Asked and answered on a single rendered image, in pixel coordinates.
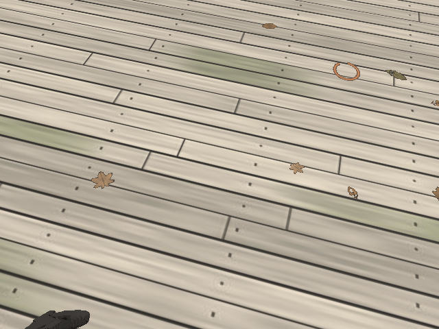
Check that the left robot hand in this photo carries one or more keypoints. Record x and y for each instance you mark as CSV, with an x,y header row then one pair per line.
x,y
67,319

